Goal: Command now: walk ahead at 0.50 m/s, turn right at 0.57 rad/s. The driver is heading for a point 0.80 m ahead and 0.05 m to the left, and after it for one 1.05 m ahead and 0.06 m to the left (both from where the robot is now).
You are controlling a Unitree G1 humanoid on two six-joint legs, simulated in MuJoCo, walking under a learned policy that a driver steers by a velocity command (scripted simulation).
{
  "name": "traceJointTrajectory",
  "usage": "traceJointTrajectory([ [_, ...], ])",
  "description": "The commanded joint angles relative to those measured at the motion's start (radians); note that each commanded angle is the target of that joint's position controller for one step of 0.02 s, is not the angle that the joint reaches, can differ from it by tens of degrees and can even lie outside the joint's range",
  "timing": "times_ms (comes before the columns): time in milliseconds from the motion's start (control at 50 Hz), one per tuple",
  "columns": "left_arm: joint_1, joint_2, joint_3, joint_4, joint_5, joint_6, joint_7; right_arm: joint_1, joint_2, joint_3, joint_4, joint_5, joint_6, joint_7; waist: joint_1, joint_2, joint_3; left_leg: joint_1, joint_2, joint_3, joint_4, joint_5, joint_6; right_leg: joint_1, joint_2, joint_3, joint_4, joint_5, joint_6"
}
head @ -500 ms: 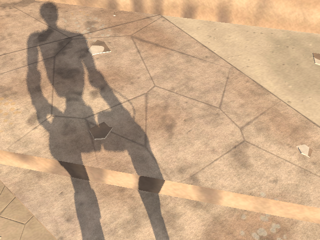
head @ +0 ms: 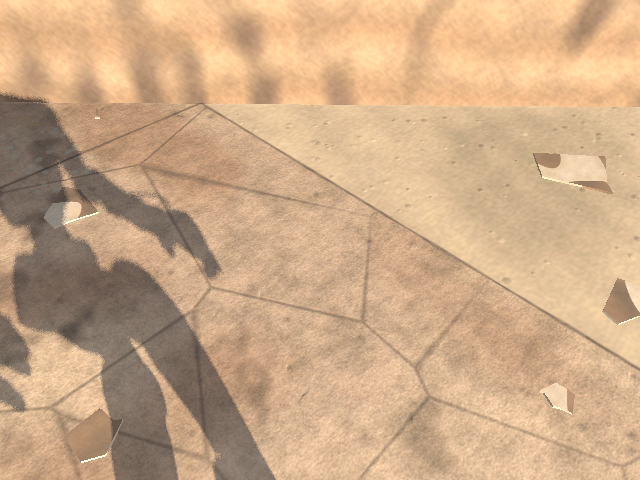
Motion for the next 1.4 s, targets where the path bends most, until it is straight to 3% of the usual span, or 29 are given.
traceJointTrajectory([
  [20,-0.401,0.163,0.019,-0.221,0.008,-0.062,0.002,0.070,-0.058,-0.011,-0.071,0.033,0.001,-0.011,-0.173,0.007,0.019,0.456,0.006,0.129,-0.334,0.066,-0.073,-0.448,-0.102,0.124,-0.296,0.177,-0.128],
  [60,-0.263,0.215,0.047,-0.192,-0.010,-0.052,-0.012,-0.019,-0.008,0.009,-0.083,0.046,0.017,0.010,-0.102,-0.044,0.057,0.451,-0.013,0.136,-0.517,0.093,-0.138,-0.321,-0.139,0.190,-0.295,0.174,-0.139],
  [80,-0.119,0.236,0.078,-0.118,-0.017,0.005,0.021,0.012,-0.011,0.003,-0.109,0.098,0.019,-0.020,-0.099,-0.173,0.106,0.397,-0.033,0.176,-0.621,0.119,-0.122,-0.193,-0.163,0.229,-0.270,0.202,-0.143],
  [140,-0.061,0.150,0.072,-0.140,-0.017,0.033,0.035,0.195,-0.085,-0.031,-0.046,0.057,-0.005,-0.049,-0.149,-0.031,-0.012,0.638,-0.070,0.170,-0.803,0.105,-0.074,-0.074,-0.146,0.268,0.043,0.234,-0.069],
  [160,-0.122,0.083,0.059,-0.179,-0.024,0.016,0.031,0.354,-0.168,-0.057,-0.021,0.032,-0.020,-0.058,-0.222,0.136,-0.063,0.768,0.150,-0.095,-0.924,-0.059,-0.014,-0.178,-0.060,0.134,0.369,0.174,-0.017],
  [180,-0.043,0.019,0.046,-0.224,-0.028,0.002,0.017,0.363,-0.278,-0.088,-0.007,0.041,-0.008,-0.066,-0.139,0.388,-0.083,0.875,0.349,-0.572,-1.149,-0.094,0.077,-0.411,0.034,-0.011,0.575,-0.217,0.019],
  [200,-0.016,0.057,0.047,-0.202,0.001,0.013,0.010,0.304,-0.225,-0.092,-0.013,0.042,-0.007,-0.059,-0.093,0.281,-0.048,0.830,0.381,-0.707,-1.142,-0.334,0.170,-0.510,-0.065,-0.006,0.776,-0.215,0.006],
  [220,-0.090,0.058,0.045,-0.206,0.025,0.018,0.003,0.235,-0.118,-0.076,-0.026,0.049,-0.013,-0.047,-0.102,0.116,0.030,0.745,0.318,-0.592,-1.126,-0.446,0.174,-0.544,-0.107,0.010,0.855,-0.111,0.001],
  [300,-0.232,0.004,0.026,-0.295,0.031,0.039,-0.015,0.287,0.018,-0.053,0.077,0.053,-0.029,-0.025,-0.081,0.044,0.106,0.603,0.171,-0.183,-1.088,-0.004,0.131,-0.614,-0.121,-0.002,1.010,-0.023,0.010],
  [520,-0.738,-0.063,-0.061,-0.660,0.018,0.053,0.016,0.502,-0.029,-0.074,0.235,0.053,-0.016,-0.070,-0.130,0.034,0.168,0.733,0.169,-0.068,-1.284,0.171,0.151,-0.985,-0.293,-0.093,1.014,-0.191,0.001],
  [560,-0.650,-0.102,-0.075,-0.638,-0.008,0.068,-0.006,0.420,-0.018,-0.074,0.191,0.079,0.010,-0.063,-0.101,0.041,0.086,0.465,0.121,0.028,-1.410,0.363,0.153,-0.365,-0.249,-0.186,0.625,-0.046,-0.016],
  [620,-0.236,0.004,0.001,-0.493,-0.036,0.073,0.024,0.393,-0.159,-0.100,0.166,0.089,-0.006,-0.011,0.077,0.109,-0.157,0.645,0.147,0.107,-0.940,1.366,0.110,0.069,-0.083,-0.250,0.490,-0.109,-0.058],
  [640,-0.131,0.070,0.029,-0.476,-0.009,0.063,0.038,0.371,-0.176,-0.114,0.154,0.095,-0.017,0.010,0.137,0.138,-0.230,0.586,0.127,0.101,-0.674,1.252,0.063,0.222,-0.142,-0.110,0.407,-0.111,-0.068],
  [660,-0.061,0.191,0.069,-0.463,0.021,0.042,0.039,0.380,-0.072,-0.101,0.069,0.127,-0.024,0.029,0.131,-0.148,-0.334,0.303,-0.015,0.101,-0.268,0.667,-0.001,0.412,-0.453,0.404,0.131,-0.293,-0.087],
  [680,-0.075,0.241,0.083,-0.431,-0.010,0.067,0.033,0.362,-0.010,-0.112,0.034,0.083,-0.025,0.039,0.089,-0.312,-0.384,0.168,-0.144,-0.001,0.101,0.092,-0.010,0.380,-0.561,0.876,-0.252,-0.355,-0.075],
  [740,-0.327,0.035,0.035,-0.363,-0.013,0.047,0.020,0.306,0.099,-0.105,-0.007,0.039,0.030,-0.006,-0.102,-0.126,0.071,0.006,-0.015,0.048,0.372,0.232,0.007,-0.062,-0.521,0.471,-0.190,-0.423,-0.060],
  [760,-0.226,0.014,0.003,-0.260,-0.012,-0.020,-0.014,0.164,0.114,-0.046,0.001,0.025,-0.013,0.050,-0.063,-0.210,0.205,-0.105,-0.030,-0.091,0.502,0.296,0.096,-0.188,-0.429,0.284,-0.101,-0.298,-0.074],
  [820,-0.227,-0.059,-0.013,-0.154,0.031,-0.023,-0.012,0.181,0.134,-0.023,0.008,0.045,-0.026,0.096,-0.152,-0.062,0.121,-0.222,-0.016,-0.111,0.424,0.366,0.188,-0.117,-0.448,0.170,-0.197,-0.093,-0.021],
  [900,-0.278,-0.002,-0.014,-0.134,0.059,-0.046,0.008,0.035,-0.022,-0.065,-0.007,0.058,-0.048,0.104,-0.164,-0.082,0.060,-0.207,-0.025,-0.043,0.251,0.476,0.138,-0.025,-0.392,-0.079,-0.334,0.127,0.037],
  [980,-0.159,0.088,-0.013,-0.085,0.089,-0.048,0.018,-0.117,-0.032,-0.072,-0.038,0.071,-0.048,0.111,-0.101,-0.080,0.021,-0.210,-0.028,0.011,-0.119,0.515,0.083,0.238,-0.371,-0.245,-0.374,0.514,0.049],
  [1140,0.013,0.155,-0.003,0.015,0.058,-0.046,-0.007,-0.236,0.006,-0.058,-0.035,0.054,0.020,0.090,-0.087,-0.111,0.114,-0.105,-0.058,0.147,-0.584,0.296,0.054,0.571,-0.443,-0.348,-0.365,0.959,0.018],
  [1240,-0.031,0.276,0.058,-0.040,0.037,-0.013,0.049,-0.013,-0.121,-0.110,0.064,0.076,-0.037,0.053,-0.168,-0.151,0.086,0.258,-0.201,0.257,-0.845,0.337,0.063,0.538,-0.416,-0.383,-0.030,1.370,0.115],
  [1260,-0.026,0.231,0.042,-0.040,0.063,-0.010,0.039,0.127,-0.152,-0.129,0.115,0.067,-0.049,0.025,-0.209,-0.136,-0.010,0.610,-0.207,0.201,-0.804,0.490,0.121,0.317,-0.387,-0.346,0.157,1.236,0.145],
  [1280,0.041,0.094,0.006,-0.064,0.095,-0.013,0.021,0.301,-0.176,-0.133,0.171,0.021,-0.044,-0.010,-0.185,0.070,-0.253,1.164,-0.029,-0.056,-0.628,0.944,0.330,-0.082,-0.289,-0.333,0.512,0.338,0.254],
  [1300,-0.010,0.097,-0.003,-0.145,0.054,-0.022,-0.012,0.444,-0.197,-0.127,0.182,0.025,-0.024,-0.015,-0.232,0.140,-0.472,1.429,0.228,-0.516,-0.780,1.137,0.528,-0.300,-0.102,-0.152,0.849,-0.400,0.292],
  [1320,-0.304,0.108,0.003,-0.227,-0.004,-0.025,-0.032,0.439,-0.218,-0.153,0.214,0.024,-0.048,-0.020,-0.319,0.034,-0.178,1.259,0.224,-0.454,-0.864,1.136,0.418,-0.524,-0.123,0.016,0.918,-0.354,0.242],
  [1340,-0.405,0.157,0.017,-0.266,-0.001,-0.032,-0.016,0.316,-0.215,-0.165,0.197,0.057,-0.062,-0.023,-0.285,0.041,-0.014,1.005,0.206,-0.341,-0.905,1.035,0.382,-0.549,-0.182,0.049,0.917,-0.355,0.227],
  [1360,-0.338,0.209,0.037,-0.253,0.029,-0.022,0.007,0.187,-0.138,-0.140,0.167,0.081,-0.061,-0.017,-0.186,-0.002,-0.037,0.803,0.166,-0.283,-0.955,0.978,0.368,-0.407,-0.221,0.052,0.817,-0.316,0.191],
  [1400,-0.225,0.093,0.013,-0.239,0.054,-0.011,0.039,0.030,-0.052,-0.094,0.118,0.083,-0.049,0.021,-0.017,-0.027,0.028,0.349,0.099,-0.205,-1.058,0.932,0.341,-0.094,-0.241,0.021,0.659,-0.240,0.126],
])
